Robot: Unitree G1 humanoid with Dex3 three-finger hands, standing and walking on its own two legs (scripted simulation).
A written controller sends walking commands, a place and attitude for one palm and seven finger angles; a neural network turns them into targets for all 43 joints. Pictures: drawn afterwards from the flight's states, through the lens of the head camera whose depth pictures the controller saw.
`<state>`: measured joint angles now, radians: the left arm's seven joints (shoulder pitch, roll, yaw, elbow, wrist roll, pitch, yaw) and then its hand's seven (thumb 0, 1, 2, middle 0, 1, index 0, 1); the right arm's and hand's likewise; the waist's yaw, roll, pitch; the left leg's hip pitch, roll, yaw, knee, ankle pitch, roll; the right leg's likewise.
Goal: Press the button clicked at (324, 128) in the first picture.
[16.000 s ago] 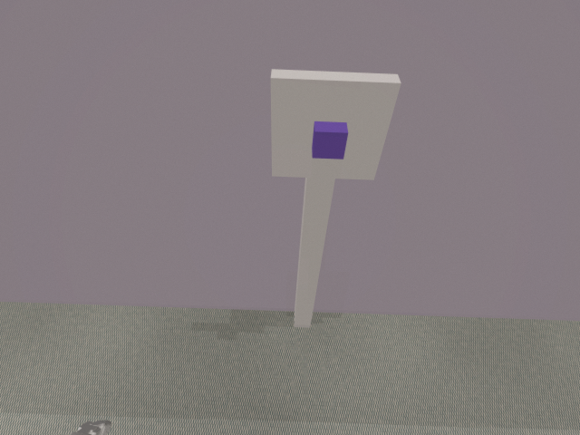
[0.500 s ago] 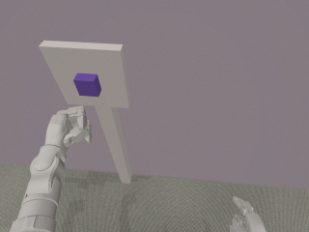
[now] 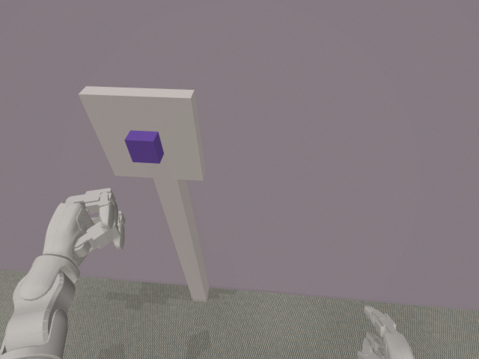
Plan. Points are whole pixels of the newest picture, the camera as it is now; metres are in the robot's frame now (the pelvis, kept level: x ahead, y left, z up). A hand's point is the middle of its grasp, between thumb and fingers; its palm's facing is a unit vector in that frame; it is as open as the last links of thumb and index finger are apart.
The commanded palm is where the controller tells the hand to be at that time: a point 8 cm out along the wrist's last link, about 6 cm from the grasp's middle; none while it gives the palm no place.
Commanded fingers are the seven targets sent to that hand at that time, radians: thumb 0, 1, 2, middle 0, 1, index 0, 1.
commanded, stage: draw the hand back to the body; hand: left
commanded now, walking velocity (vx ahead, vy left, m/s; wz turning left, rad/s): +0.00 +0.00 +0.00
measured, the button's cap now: (145, 146) +0.47 +0.22 +0.12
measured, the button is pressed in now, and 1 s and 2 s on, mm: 0 0 0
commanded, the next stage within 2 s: step back with the hand held close in 1.02 s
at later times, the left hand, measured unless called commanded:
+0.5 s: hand (66, 245) +0.22 +0.24 +0.16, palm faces +0.35 -0.88 -0.32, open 3.1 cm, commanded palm +0.17 +0.29 +0.17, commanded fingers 0.00 0.90 0.90 -1.30 -1.50 -1.30 -1.50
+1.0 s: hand (38, 262) +0.19 +0.25 +0.18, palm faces +0.41 -0.84 -0.36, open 3.1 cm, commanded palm +0.14 +0.29 +0.19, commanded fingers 0.00 0.90 0.90 -1.30 -1.50 -1.30 -1.50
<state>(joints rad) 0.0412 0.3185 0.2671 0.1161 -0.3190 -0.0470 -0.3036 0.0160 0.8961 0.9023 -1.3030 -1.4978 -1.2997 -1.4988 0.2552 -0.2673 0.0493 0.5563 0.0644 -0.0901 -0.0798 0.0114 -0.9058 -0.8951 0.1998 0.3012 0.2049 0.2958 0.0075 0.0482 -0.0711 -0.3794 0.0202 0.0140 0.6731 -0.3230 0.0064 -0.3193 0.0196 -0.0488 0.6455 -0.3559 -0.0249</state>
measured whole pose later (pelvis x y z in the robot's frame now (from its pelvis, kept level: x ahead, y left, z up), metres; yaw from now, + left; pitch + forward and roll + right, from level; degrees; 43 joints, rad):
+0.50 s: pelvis +0.01 +0.01 +0.02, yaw -1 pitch -5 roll +0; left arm 0.39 0.31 0.21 -0.33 -0.06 -0.06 0.11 0.02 0.89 0.90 -1.31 -1.50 -1.30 -1.50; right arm 0.19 -0.22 0.05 0.62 0.00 -0.07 -0.07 0.01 -0.90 -0.90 0.20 0.30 0.21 0.30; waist 0.05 0.05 0.02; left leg -0.12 0.00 0.04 0.43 -0.23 0.02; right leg -0.06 0.00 -0.02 0.39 -0.25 0.00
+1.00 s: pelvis +0.01 +0.01 +0.02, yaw -1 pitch -5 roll -1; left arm 0.53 0.31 0.27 -0.47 -0.06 -0.08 0.12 0.01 0.89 0.90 -1.31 -1.50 -1.30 -1.50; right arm 0.19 -0.22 0.03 0.61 -0.01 -0.08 -0.07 0.01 -0.91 -0.90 0.20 0.30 0.21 0.30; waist 0.07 0.06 0.01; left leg -0.11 0.01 0.03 0.44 -0.24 0.02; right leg -0.04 0.01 -0.03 0.38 -0.25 -0.01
